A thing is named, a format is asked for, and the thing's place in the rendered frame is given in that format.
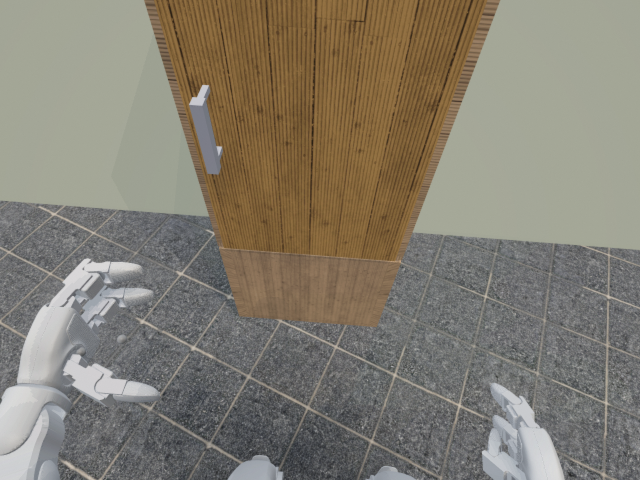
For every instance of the robot left thigh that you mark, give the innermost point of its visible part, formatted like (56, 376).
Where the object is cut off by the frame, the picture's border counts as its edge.
(256, 470)

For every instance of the handle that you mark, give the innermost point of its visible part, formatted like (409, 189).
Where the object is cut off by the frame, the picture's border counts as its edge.
(201, 118)

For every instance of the left robot hand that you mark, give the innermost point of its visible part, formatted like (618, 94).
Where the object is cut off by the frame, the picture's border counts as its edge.
(49, 353)

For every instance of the robot left forearm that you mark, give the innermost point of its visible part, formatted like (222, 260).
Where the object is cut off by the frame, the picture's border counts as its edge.
(31, 432)

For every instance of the cupboard door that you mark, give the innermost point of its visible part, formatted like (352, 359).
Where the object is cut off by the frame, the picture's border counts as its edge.
(328, 113)

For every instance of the right robot hand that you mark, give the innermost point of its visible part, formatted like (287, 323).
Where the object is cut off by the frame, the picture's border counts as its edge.
(530, 447)

